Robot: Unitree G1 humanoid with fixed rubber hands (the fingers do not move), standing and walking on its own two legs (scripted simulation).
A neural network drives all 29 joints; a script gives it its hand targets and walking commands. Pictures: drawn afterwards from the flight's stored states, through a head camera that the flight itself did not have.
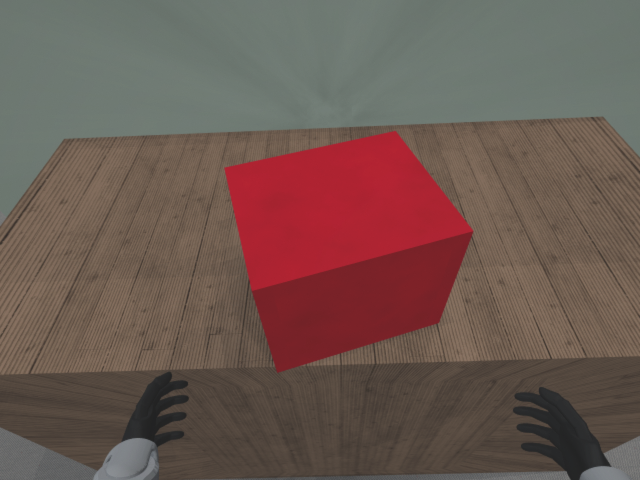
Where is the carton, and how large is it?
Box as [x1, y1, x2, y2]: [224, 131, 472, 372]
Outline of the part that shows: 395,131 224,168 251,289 277,372 438,322 471,236 472,230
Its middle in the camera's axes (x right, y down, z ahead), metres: +0.02 +0.01 +0.53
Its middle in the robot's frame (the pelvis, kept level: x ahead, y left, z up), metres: +0.40 +0.02 +0.06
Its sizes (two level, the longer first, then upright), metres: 0.238 0.199 0.195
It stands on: a pedestal, 0.75 m high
